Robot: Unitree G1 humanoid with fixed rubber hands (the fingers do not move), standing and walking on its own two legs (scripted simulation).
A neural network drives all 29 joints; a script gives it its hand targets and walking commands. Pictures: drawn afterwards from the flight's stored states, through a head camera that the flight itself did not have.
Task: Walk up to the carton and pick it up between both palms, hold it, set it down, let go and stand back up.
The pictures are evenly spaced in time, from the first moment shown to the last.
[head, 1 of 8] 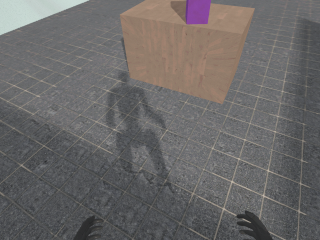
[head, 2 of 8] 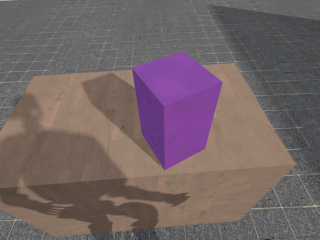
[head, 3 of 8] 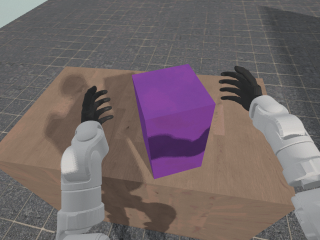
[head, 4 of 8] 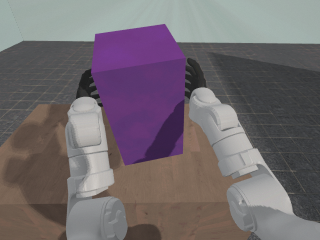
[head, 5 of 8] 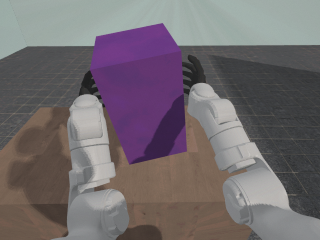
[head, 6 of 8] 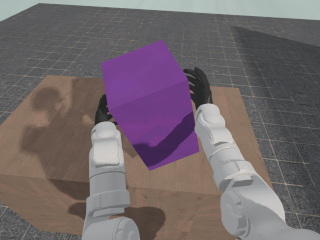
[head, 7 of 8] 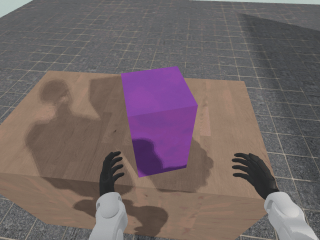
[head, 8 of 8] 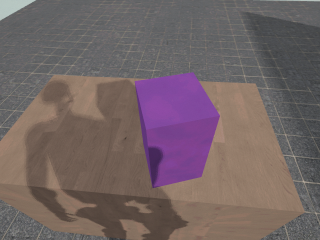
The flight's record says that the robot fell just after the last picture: no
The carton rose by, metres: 0.22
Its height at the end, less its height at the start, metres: +0.00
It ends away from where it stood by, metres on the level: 0.01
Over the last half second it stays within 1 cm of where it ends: yes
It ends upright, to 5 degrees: yes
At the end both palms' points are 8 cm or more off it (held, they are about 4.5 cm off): yes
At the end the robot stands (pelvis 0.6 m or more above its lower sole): yes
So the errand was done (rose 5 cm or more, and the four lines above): yes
